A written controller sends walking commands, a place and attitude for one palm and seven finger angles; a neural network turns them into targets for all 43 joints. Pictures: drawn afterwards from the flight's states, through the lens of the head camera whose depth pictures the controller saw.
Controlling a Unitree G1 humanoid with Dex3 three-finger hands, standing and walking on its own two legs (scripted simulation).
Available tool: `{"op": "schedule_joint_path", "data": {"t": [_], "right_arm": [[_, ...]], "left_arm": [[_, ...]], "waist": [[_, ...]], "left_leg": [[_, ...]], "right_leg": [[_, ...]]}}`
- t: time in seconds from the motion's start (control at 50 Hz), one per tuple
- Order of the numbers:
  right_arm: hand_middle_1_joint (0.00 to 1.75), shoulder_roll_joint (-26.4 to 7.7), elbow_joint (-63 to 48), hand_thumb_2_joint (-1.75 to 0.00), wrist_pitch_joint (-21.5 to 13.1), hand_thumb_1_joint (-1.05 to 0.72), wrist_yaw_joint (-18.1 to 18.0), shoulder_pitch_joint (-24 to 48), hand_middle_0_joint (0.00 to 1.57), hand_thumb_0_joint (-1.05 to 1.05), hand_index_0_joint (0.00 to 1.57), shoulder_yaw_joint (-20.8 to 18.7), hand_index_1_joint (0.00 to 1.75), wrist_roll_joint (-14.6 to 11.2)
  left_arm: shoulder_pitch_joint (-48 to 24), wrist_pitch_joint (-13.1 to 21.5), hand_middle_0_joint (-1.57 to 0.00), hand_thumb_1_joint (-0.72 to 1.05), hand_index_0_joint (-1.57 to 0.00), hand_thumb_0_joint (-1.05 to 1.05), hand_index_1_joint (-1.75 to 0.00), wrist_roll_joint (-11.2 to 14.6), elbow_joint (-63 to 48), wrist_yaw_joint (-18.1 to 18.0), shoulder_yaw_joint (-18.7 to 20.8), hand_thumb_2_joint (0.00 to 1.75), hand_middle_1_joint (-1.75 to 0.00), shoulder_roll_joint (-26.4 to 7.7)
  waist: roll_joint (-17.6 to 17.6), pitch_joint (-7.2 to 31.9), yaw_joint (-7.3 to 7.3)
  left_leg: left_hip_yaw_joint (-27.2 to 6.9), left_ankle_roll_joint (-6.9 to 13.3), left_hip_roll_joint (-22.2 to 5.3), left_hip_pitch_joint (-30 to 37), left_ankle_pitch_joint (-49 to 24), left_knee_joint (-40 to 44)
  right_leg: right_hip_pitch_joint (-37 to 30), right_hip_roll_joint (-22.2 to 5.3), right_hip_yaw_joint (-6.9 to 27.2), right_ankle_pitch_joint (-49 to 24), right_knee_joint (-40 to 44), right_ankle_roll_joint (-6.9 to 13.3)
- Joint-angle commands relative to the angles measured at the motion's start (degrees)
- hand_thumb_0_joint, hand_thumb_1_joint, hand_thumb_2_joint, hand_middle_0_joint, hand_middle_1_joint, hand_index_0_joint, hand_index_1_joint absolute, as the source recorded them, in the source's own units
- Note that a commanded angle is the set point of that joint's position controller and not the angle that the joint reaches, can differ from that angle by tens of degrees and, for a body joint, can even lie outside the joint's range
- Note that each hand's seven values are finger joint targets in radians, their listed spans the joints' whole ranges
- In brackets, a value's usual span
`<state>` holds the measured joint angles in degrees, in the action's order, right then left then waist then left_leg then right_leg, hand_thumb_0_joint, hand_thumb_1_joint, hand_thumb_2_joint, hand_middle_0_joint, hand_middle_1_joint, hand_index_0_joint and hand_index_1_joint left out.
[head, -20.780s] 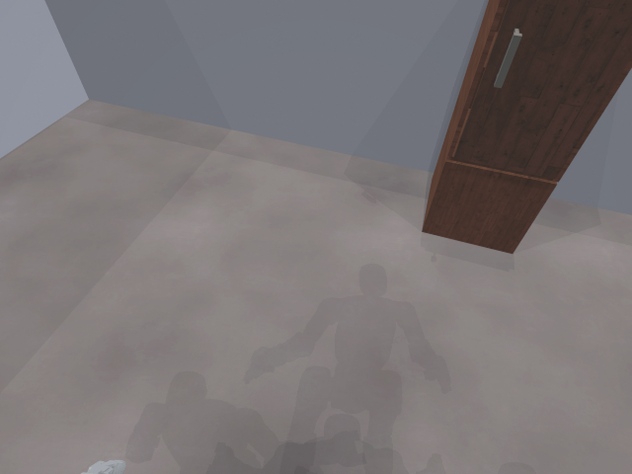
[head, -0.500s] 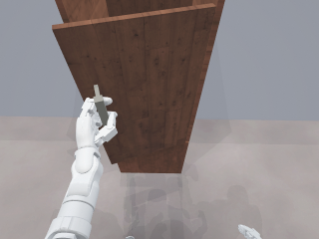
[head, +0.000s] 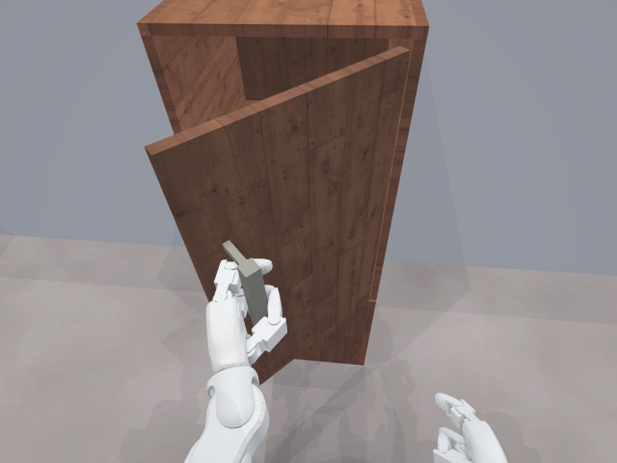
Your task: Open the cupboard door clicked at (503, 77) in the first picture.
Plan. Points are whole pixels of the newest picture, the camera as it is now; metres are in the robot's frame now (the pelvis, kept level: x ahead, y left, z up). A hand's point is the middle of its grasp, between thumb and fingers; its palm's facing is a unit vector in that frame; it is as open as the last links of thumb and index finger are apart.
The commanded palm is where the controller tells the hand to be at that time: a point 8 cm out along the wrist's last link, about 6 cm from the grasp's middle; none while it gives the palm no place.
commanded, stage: pull the door open along its arc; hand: left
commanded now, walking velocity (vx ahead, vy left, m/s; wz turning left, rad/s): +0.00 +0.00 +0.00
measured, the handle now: (247, 290) +0.33 +0.09 +0.06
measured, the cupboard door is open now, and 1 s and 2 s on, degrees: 45 47 50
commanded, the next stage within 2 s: open thumb and fingers to let go in 0.04 s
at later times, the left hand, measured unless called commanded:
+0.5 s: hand (279, 326) +0.27 +0.05 +0.07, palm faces +0.29 -0.96 -0.03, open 9.3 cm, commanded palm +0.23 +0.08 +0.07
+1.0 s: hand (283, 327) +0.27 +0.04 +0.07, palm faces +0.20 -0.98 -0.02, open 15.3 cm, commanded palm +0.23 +0.08 +0.07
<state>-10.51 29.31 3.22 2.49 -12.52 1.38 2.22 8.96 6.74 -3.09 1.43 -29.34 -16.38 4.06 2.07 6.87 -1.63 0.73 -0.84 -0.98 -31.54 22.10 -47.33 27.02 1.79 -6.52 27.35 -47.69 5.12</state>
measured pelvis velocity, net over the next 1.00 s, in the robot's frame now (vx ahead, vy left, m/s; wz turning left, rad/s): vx -0.01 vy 0.00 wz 0.00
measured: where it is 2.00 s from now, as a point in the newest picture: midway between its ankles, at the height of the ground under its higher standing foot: outside the picture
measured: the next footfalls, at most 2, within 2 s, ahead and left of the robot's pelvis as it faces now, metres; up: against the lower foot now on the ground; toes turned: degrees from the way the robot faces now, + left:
none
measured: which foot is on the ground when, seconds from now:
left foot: down 0.00-1.00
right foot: down 0.00-1.00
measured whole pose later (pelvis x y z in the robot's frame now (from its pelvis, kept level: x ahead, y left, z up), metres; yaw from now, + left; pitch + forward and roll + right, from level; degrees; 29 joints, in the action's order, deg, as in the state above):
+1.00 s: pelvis -0.01 +0.00 +0.00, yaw +0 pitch +7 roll +1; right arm -10.8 30.5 1.1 1.5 -11.7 1.4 2.5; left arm 7.2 8.3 -3.1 4.0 -29.6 -18.6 3.6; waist 2.1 6.6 -1.2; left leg 0.2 -0.7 -0.4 -33.4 22.0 -48.8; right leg 29.0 1.4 -6.6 27.5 -49.7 5.1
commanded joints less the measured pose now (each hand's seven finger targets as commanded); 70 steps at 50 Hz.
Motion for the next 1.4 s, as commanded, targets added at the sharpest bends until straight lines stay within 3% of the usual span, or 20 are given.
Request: {"op": "schedule_joint_path", "data": {"t": [0.0, 0.1, 0.12, 0.16, 0.22, 0.32, 0.52, 0.56, 0.92, 1.04, 1.06, 1.08, 1.1, 1.12, 1.14, 1.18, 1.22, 1.26, 1.34, 1.38], "right_arm": [[0.3, -4.1, -10.5, -0.9, -4.4, -0.9, 0.3, 7.7, 0.2, 0.0, 0.2, -1.7, 0.3, -0.4], [0.3, -4.5, -8.5, -0.9, -4.7, -0.9, -0.6, 8.1, 0.2, 0.0, 0.2, -1.2, 0.3, 0.2], [0.3, -4.7, -7.7, -0.9, -4.6, -0.9, -1.0, 8.4, 0.2, 0.0, 0.2, -1.1, 0.3, 0.4], [0.3, -4.4, -7.5, -0.9, -4.8, -0.9, -1.2, 8.4, 0.2, 0.0, 0.2, -1.2, 0.3, 0.6], [0.3, -4.5, -8.0, -0.9, -4.8, -0.9, -1.3, 7.4, 0.2, 0.0, 0.2, -1.7, 0.3, 0.4], [0.3, -5.0, -7.9, -0.9, -4.8, -0.9, -1.2, 6.0, 0.2, 0.0, 0.2, -2.1, 0.3, 0.1], [0.3, -5.2, -8.1, -0.9, -5.3, -0.9, -1.4, 6.3, 0.2, 0.0, 0.2, -2.1, 0.3, -0.1], [0.3, -5.1, -8.3, -0.9, -5.4, -0.9, -1.5, 6.4, 0.2, 0.0, 0.2, -2.1, 0.3, -0.1], [0.3, -4.9, -8.4, -0.9, -5.5, -0.9, -1.1, 7.2, 0.2, 0.0, 0.2, -1.9, 0.3, 0.0], [0.3, -4.7, -8.0, -0.9, -5.2, -0.9, -0.9, 8.8, 0.2, 0.0, 0.2, -1.6, 0.3, 0.2], [0.3, -7.8, -6.5, -0.9, -4.4, -0.9, 0.0, 5.3, 0.2, 0.0, 0.2, -1.4, 0.3, -0.4], [0.3, -7.0, -8.1, -0.9, -4.5, -0.9, -0.3, 4.2, 0.2, 0.0, 0.2, -2.2, 0.3, -0.9], [0.3, -7.4, -8.9, -0.9, -4.5, -0.9, -0.6, 4.1, 0.2, 0.0, 0.2, -2.4, 0.3, -1.1], [0.3, -6.8, -9.9, -0.9, -4.7, -0.9, -0.8, 3.9, 0.2, 0.0, 0.2, -2.5, 0.3, -1.6], [0.3, -6.5, -10.6, -0.9, -5.1, -0.9, -1.0, 3.4, 0.2, 0.0, 0.2, -2.3, 0.3, -2.0], [0.3, -6.5, -12.0, -0.9, -5.6, -0.9, -1.3, 3.7, 0.2, 0.0, 0.2, -2.0, 0.3, -2.8], [0.3, -6.8, -12.4, -0.9, -6.2, -0.9, -1.4, 4.2, 0.2, 0.0, 0.2, -1.9, 0.3, -3.1], [0.3, -7.1, -12.9, -0.9, -6.2, -0.9, -1.3, 4.1, 0.2, 0.0, 0.2, -1.9, 0.3, -2.9], [0.3, -7.0, -13.9, -0.9, -6.0, -0.9, -0.4, 3.3, 0.2, 0.0, 0.2, -2.3, 0.3, -2.5], [0.3, -7.0, -14.5, -0.9, -5.8, -0.9, -0.2, 3.0, 0.2, 0.0, 0.2, -2.2, 0.3, -2.3]], "left_arm": [[7.2, 2.7, -0.4, 0.9, -0.4, 0.0, -1.35, -0.5, -17.6, 0.3, -3.9, 0.9, -1.35, 10.0], [-2.7, 2.8, -0.4, 0.9, -0.4, 0.0, -1.35, -0.7, -14.9, -1.7, 0.6, 0.9, -1.35, 6.6], [-8.8, 3.2, -0.4, 0.9, -0.4, 0.0, -1.35, -0.8, -13.6, -2.5, 2.4, 0.9, -1.35, 4.9], [-7.7, 3.7, -0.39, 0.76, -0.39, 0.0, -1.34, -1.1, -11.5, -2.6, 1.6, 0.84, -1.34, 6.3], [-5.9, 4.4, -0.38, 0.55, -0.38, 0.0, -1.31, -0.5, -12.5, -1.5, 1.6, 0.75, -1.31, 6.3], [-7.7, 5.4, -0.35, 0.2, -0.35, 0.0, -1.27, -1.3, -13.3, -0.2, -1.2, 0.6, -1.27, 7.7], [-10.2, 6.7, -0.3, -0.5, -0.3, 0.0, -1.2, -1.4, -12.9, -0.3, -1.5, 0.3, -1.2, 7.2], [-10.2, 6.7, -0.3, -0.5, -0.3, 0.0, -1.2, -1.1, -12.4, -0.5, -1.2, 0.3, -1.2, 7.1], [-10.9, 5.1, -0.15, -0.5, -0.15, 0.0, -0.3, -1.0, -10.3, -2.5, -0.6, 0.3, -0.3, 8.2], [-13.8, 3.9, -0.15, -0.5, -0.15, 0.0, -0.3, -0.5, -8.7, -3.7, 0.5, 0.3, -0.3, 8.3], [-15.4, 7.3, -0.15, -0.5, -0.15, 0.0, -0.3, -5.8, -10.0, 9.1, -12.5, 0.3, -0.3, 1.7], [-17.3, 10.4, -0.15, -0.5, -0.15, 0.0, -0.3, -3.4, -12.4, 16.0, -8.1, 0.3, -0.3, -1.7], [-18.4, 12.6, -0.15, -0.5, -0.15, 0.0, -0.3, -1.9, -14.8, 21.2, -8.0, 0.3, -0.3, -3.4], [-16.8, 13.8, -0.15, -0.5, -0.15, 0.0, -0.3, -0.1, -15.7, 25.1, -7.2, 0.3, -0.3, -3.9], [-14.6, 14.0, -0.15, -0.5, -0.15, 0.0, -0.3, 2.1, -14.8, 27.4, -6.8, 0.3, -0.3, -2.7], [-11.6, 13.1, -0.15, -0.5, -0.15, 0.0, -0.3, 6.2, -13.7, 28.4, -5.2, 0.3, -0.3, -0.8], [-11.7, 12.0, -0.15, -0.5, -0.15, 0.0, -0.3, 7.6, -13.0, 26.3, -4.2, 0.3, -0.3, 0.4], [-9.8, 11.2, -0.15, -0.5, -0.15, 0.0, -0.3, 6.8, -13.0, 23.6, -2.7, 0.3, -0.3, -0.5], [-5.3, 11.4, -0.15, -0.5, -0.15, 0.0, -0.3, 2.5, -15.1, 20.6, -2.7, 0.3, -0.3, -2.2], [-3.3, 11.5, -0.15, -0.5, -0.15, 0.0, -0.3, 1.8, -16.4, 20.4, -2.5, 0.3, -0.3, -3.0]], "waist": [[-7.1, 9.4, 2.11], [-8.2, 4.5, 0.83], [-7.8, 4.3, 0.14], [-7.4, 5.8, 0.7], [-8.6, 9.8, 1.38], [-8.5, 10.7, -0.18], [-8.1, 9.9, -0.42], [-8.9, 10.2, -0.08], [-7.0, 9.8, 1.19], [-6.4, 8.1, 1.39], [-8.3, 2.1, -4.49], [-7.1, 6.5, -2.82], [-4.0, 10.6, -2.54], [-1.6, 12.7, -1.74], [-2.1, 13.2, -1.72], [-5.6, 10.6, -1.37], [-7.1, 8.3, -1.09], [-8.9, 7.1, -0.48], [-5.8, 8.7, 0.4], [-5.9, 8.3, 0.75]], "left_leg": [[-1.3, 1.7, 2.1, 7.4, -12.9, 2.2], [-1.8, 1.6, 2.8, 5.1, -10.0, 0.9], [-2.0, 1.7, 3.0, 4.1, -8.9, 0.4], [-2.1, 1.6, 3.1, 4.1, -8.6, 0.3], [-2.0, 1.6, 3.1, 4.3, -10.8, 0.8], [-2.2, 2.0, 2.7, 4.9, -12.0, 0.6], [-2.4, 2.1, 2.6, 4.1, -9.9, -0.1], [-2.3, 2.0, 2.7, 3.8, -9.2, 0.0], [-1.8, 1.9, 2.3, 5.7, -9.5, 1.4], [-1.7, 1.8, 2.3, 5.3, -7.9, 1.0], [-2.0, 3.1, 2.8, 5.6, -9.0, 1.8], [-2.1, 3.3, 2.6, 4.9, -9.9, 1.2], [-1.9, 3.4, 2.7, 5.9, -11.2, 0.3], [-1.6, 3.3, 2.6, 7.3, -11.6, 0.0], [-1.7, 3.2, 2.3, 7.9, -11.1, 0.2], [-2.0, 3.0, 2.0, 7.0, -8.2, 1.2], [-2.4, 2.8, 1.8, 6.3, -5.8, 2.1], [-2.5, 2.9, 1.8, 5.6, -4.6, 2.7], [-2.2, 2.9, 1.5, 6.1, -7.0, 2.3], [-1.9, 2.9, 1.7, 4.9, -6.6, 2.1]], "right_leg": [[-6.5, -4.0, 7.4, -31.2, 11.2, -5.4], [-2.7, -5.1, 9.9, -27.2, 13.2, -6.1], [-1.2, -5.6, 10.8, -25.5, 13.0, -6.3], [-1.4, -5.7, 11.1, -24.0, 12.9, -6.2], [-5.0, -6.0, 11.4, -31.4, 11.6, -6.8], [-4.1, -5.8, 10.0, -35.5, 9.6, -7.0], [-1.6, -5.7, 10.4, -28.4, 10.1, -6.6], [-1.7, -5.6, 10.3, -26.8, 10.2, -6.6], [0.1, -3.4, 6.5, -20.5, 9.4, -5.0], [2.1, -3.1, 6.4, -15.2, 10.0, -4.6], [5.2, -2.7, 8.2, -21.1, 8.6, -4.9], [2.9, -3.0, 7.8, -23.5, 6.8, -4.5], [1.1, -3.3, 8.4, -26.2, 5.3, -4.3], [1.0, -3.4, 8.5, -26.5, 5.3, -4.1], [0.9, -3.3, 8.0, -25.3, 5.5, -4.1], [2.0, -2.5, 7.1, -19.6, 7.0, -4.3], [3.7, -2.0, 6.2, -13.4, 7.7, -4.1], [4.3, -1.8, 5.7, -10.8, 7.9, -4.1], [4.7, -1.6, 5.2, -13.1, 5.5, -3.4], [4.1, -1.7, 5.6, -13.2, 5.4, -3.4]]}}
